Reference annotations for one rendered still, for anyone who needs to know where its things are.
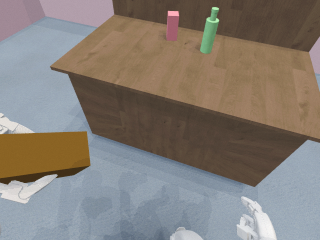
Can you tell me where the robot right hand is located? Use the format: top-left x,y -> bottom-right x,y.
236,196 -> 277,240

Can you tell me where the right robot shin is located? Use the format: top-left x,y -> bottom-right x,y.
174,227 -> 186,234

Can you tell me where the sponge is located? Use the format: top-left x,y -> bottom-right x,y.
0,131 -> 91,185

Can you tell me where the table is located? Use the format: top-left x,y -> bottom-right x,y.
50,0 -> 320,187

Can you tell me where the right robot thigh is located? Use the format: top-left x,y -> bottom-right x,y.
169,230 -> 203,240

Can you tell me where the robot left hand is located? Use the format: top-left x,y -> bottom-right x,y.
0,113 -> 58,204

